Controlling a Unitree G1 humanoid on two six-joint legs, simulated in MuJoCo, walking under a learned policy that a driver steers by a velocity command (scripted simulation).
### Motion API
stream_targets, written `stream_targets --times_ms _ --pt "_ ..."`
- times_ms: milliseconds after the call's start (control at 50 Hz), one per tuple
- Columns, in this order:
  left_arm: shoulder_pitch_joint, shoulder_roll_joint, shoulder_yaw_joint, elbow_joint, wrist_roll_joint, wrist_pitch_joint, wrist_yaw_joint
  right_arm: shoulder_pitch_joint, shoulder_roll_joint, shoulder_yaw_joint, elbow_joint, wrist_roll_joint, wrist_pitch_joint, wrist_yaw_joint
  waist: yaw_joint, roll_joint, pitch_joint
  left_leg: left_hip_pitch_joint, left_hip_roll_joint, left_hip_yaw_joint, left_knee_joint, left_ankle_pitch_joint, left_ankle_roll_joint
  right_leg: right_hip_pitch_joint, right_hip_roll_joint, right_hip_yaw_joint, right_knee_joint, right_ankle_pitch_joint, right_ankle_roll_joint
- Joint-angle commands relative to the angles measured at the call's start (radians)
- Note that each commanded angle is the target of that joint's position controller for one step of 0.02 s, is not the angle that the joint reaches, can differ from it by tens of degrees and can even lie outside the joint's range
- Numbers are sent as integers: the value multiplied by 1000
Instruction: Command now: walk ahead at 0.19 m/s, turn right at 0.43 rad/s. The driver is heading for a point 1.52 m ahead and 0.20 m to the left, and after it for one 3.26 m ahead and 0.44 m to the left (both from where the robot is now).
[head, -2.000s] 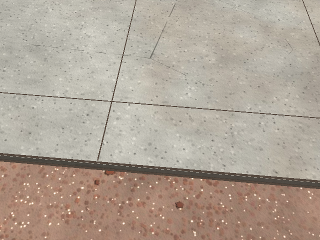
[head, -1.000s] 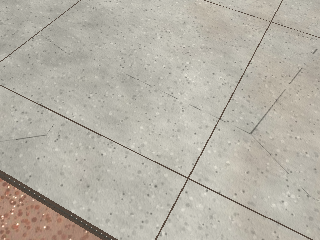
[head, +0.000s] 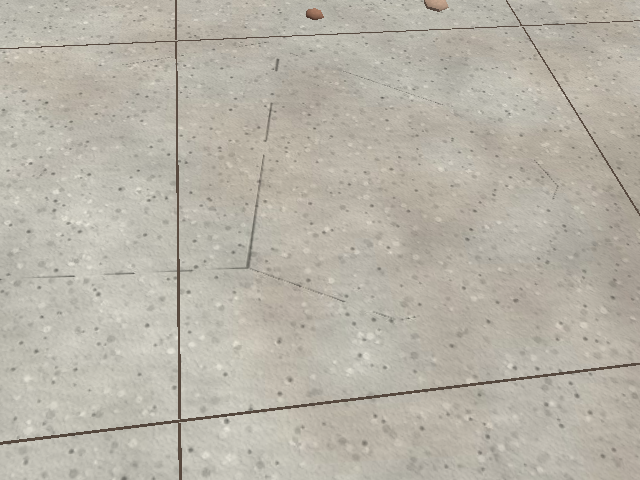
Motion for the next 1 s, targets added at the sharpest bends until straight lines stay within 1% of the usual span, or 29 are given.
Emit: stream_targets --times_ms 20,100,140,160,180,200,220,240,260,280,300,340,380,460,480,540,560,600,620,640,660,680,700,720,740,760,820,880,1000 --pt "-108 30 -12 -120 9 -34 -12 38 -209 -52 -48 10 -16 4 -61 210 -79 175 254 -250 -209 -154 197 -87 -34 -34 -158 -28 -12" --pt "-75 22 -26 -96 10 -58 -23 49 -228 -55 -31 26 -35 40 -43 198 -15 25 244 -186 -228 -148 188 137 -17 -108 -408 -9 -81" --pt "24 18 -23 -50 9 -67 -27 36 -221 -50 -19 42 -38 57 22 173 -15 -52 231 -154 -160 -128 170 317 9 -142 -597 128 -121" --pt "109 33 -13 -12 6 -67 -23 46 -186 -37 -11 38 -40 64 60 145 -42 -119 206 -126 -80 -97 145 458 32 -148 -639 136 -135" --pt "209 64 0 13 3 -68 -17 29 -120 -12 -12 21 -47 71 110 72 -91 -217 151 -50 107 -65 87 620 -37 -40 -660 149 -161" --pt "293 184 23 11 17 -70 -4 -11 -31 17 -68 -13 -64 79 119 -227 -157 -480 29 70 504 -266 -16 788 -299 360 -728 196 -263" --pt "298 204 29 0 24 -90 -16 -39 -114 -6 -82 25 -79 72 144 -196 -135 -620 -3 -40 735 -371 -33 697 -422 592 -822 65 -420" --pt "240 136 8 -7 21 -108 -22 -41 -166 -22 -82 49 -84 73 116 -125 -38 -706 52 -80 837 -312 -22 655 -394 531 -840 -43 -420" --pt "205 85 -8 -5 22 -120 -24 -37 -165 -22 -68 52 -87 78 97 -112 21 -739 79 -87 858 -210 -5 617 -335 434 -852 -86 -385" --pt "168 64 -16 -8 25 -124 -26 -35 -153 -22 -55 38 -91 77 77 -78 43 -737 96 -89 841 -119 -1 577 -292 362 -870 -36 -353" --pt "143 52 -23 -9 26 -126 -27 -29 -154 -24 -52 26 -91 78 55 -74 61 -709 108 -91 809 -50 -7 537 -267 300 -888 80 -334" --pt "162 35 -29 3 35 -126 -25 0 -118 -17 -36 25 -85 87 35 -74 40 -693 103 -68 863 11 -25 514 -242 220 -902 262 -328" --pt "190 30 -29 22 28 -123 -20 -8 -90 -7 -45 23 -74 87 29 -51 37 -731 105 -59 851 44 -46 506 -230 152 -908 353 -331" --pt "232 31 -31 48 27 -107 -1 -201 -19 33 -128 13 -75 93 75 -27 83 -629 68 6 540 157 -54 385 -186 37 -973 417 -308" --pt "267 45 -30 61 27 -112 -1 -232 -11 38 -142 13 -80 96 89 -47 75 -594 47 33 516 163 -42 394 -211 44 -994 470 -315" --pt "284 59 -27 88 7 -120 -3 -243 -41 32 -170 28 -91 108 60 -73 68 -556 25 35 392 123 19 503 -243 13 -975 598 -297" --pt "280 64 -27 94 6 -120 -3 -228 -55 26 -174 27 -92 108 40 -88 39 -505 1 45 365 98 41 541 -249 2 -934 740 -284" --pt "264 85 -24 107 14 -112 1 -108 -105 1 -163 23 -84 99 -45 -156 -77 -320 -61 69 354 48 84 599 -254 -25 -771 1181 -252" --pt "238 91 -24 109 14 -104 6 38 -144 -20 -127 23 -79 94 -127 -149 -162 -129 -94 75 286 70 113 574 -224 -57 -598 1303 -223" --pt "233 87 -28 97 17 -107 11 195 -201 -41 -89 18 -71 83 -192 -97 -261 165 -24 -35 262 104 144 401 -192 -52 -375 1143 -191" --pt "369 -47 -61 74 21 -122 2 307 -301 -66 -59 -8 -71 78 -130 220 -444 508 265 -569 116 -207 314 38 -8 -43 70 514 -126" --pt "303 -10 -55 91 27 -153 -14 303 -234 -44 -55 -2 -74 73 -144 304 -505 494 331 -932 -137 -344 332 -73 81 121 269 -63 -133" --pt "228 45 -29 63 -13 -168 -28 187 -185 -25 -64 1 -82 68 -99 243 -298 342 341 -827 -162 -416 289 -202 38 142 395 -52 -140" --pt "152 43 -35 40 -20 -172 -30 129 -144 -14 -63 10 -84 66 -67 130 -171 180 312 -665 -165 -366 252 -215 -27 82 372 6 -159" --pt "117 29 -35 28 -4 -169 -26 88 -126 -10 -51 5 -89 69 -28 73 -95 38 273 -543 -187 -267 229 -192 -76 44 341 64 -167" --pt "138 22 -29 36 2 -155 -20 47 -99 -2 -50 -9 -99 74 22 90 -73 -57 223 -440 -211 -176 203 -128 -118 51 290 120 -176" --pt "179 -18 -36 58 1 -115 -8 23 -88 -4 -28 5 -116 81 64 120 -41 -146 167 -271 -283 -78 217 -87 -140 30 200 150 -151" --pt "61 -6 -35 24 24 -114 -2 76 -127 -11 0 3 -123 68 38 85 -6 -96 167 -209 -320 45 234 -193 -162 14 60 273 -107" --pt "-139 -35 -49 -16 12 -143 -19 163 -187 -23 23 17 -99 46 -46 80 7 37 160 -118 -324 134 198 -182 -123 -47 -355 484 -66"
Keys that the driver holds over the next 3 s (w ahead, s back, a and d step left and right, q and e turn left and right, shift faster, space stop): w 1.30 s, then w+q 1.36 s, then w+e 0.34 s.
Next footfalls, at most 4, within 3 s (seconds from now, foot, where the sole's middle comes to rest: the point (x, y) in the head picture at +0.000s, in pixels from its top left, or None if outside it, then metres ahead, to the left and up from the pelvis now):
0.18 right None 0.05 -0.15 -0.78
0.64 left None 0.43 0.05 -0.74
1.20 right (410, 363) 0.70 -0.21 -0.74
1.74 left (304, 250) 1.01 0.02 -0.74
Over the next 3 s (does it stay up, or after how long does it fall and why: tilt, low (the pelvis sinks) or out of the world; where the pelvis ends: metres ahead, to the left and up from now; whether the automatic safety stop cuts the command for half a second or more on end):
stays up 1.44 0.21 0.04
